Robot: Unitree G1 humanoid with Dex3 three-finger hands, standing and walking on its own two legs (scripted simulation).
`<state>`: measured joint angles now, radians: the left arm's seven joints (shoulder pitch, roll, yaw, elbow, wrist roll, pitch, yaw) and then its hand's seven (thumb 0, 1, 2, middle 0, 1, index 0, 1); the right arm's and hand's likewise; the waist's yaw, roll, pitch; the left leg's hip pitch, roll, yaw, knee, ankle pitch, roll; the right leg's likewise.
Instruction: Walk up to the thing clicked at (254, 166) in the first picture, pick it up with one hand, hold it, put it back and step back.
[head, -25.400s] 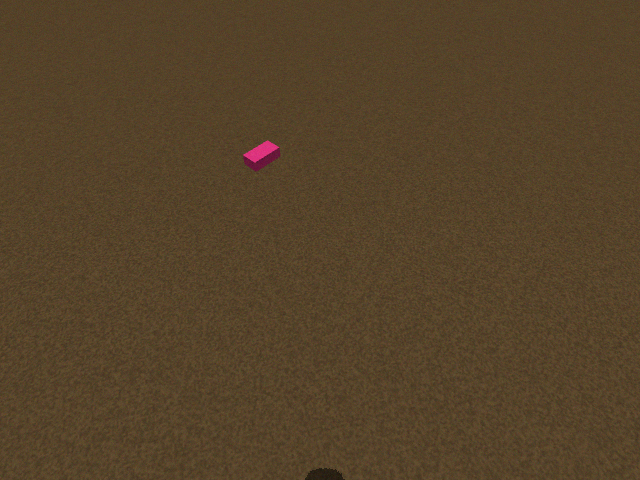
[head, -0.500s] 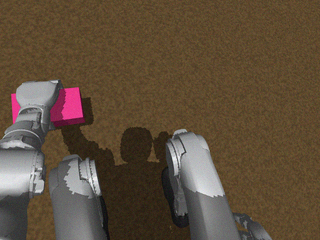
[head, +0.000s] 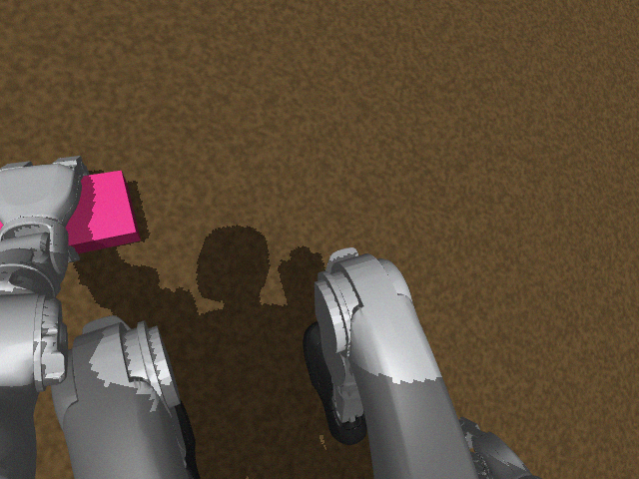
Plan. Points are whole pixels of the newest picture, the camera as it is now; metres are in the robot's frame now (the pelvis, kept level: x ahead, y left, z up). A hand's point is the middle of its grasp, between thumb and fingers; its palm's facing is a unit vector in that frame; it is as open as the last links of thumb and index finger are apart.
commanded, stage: rest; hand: left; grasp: from above
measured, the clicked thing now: (66, 218) +0.46 +0.22 -0.25
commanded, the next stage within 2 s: open in 0.78 s
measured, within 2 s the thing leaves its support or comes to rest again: neither
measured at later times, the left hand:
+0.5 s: hand (67, 221) +0.46 +0.22 -0.25, palm faces -0.48 -0.07 -0.88, open 11.7 cm
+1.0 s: hand (67, 221) +0.46 +0.22 -0.25, palm faces -0.47 -0.08 -0.88, open 11.7 cm
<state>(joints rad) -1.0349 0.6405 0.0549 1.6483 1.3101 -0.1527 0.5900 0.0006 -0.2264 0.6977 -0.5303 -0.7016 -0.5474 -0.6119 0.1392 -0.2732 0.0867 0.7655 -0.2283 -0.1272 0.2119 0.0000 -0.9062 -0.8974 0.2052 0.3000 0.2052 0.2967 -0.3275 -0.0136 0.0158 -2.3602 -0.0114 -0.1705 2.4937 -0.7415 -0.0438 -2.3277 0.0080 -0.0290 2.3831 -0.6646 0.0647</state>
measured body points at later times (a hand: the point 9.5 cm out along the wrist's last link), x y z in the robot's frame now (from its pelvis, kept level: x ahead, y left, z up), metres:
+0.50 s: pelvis +0.00 +0.00 -0.01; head +0.28 +0.07 +0.34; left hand +0.48 +0.22 -0.20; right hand +0.02 -0.26 -0.09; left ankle +0.06 +0.13 -0.27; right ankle +0.10 -0.13 -0.27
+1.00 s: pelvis -0.01 +0.01 -0.01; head +0.27 +0.09 +0.34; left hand +0.48 +0.22 -0.20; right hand +0.00 -0.25 -0.08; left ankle +0.06 +0.13 -0.27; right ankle +0.10 -0.13 -0.27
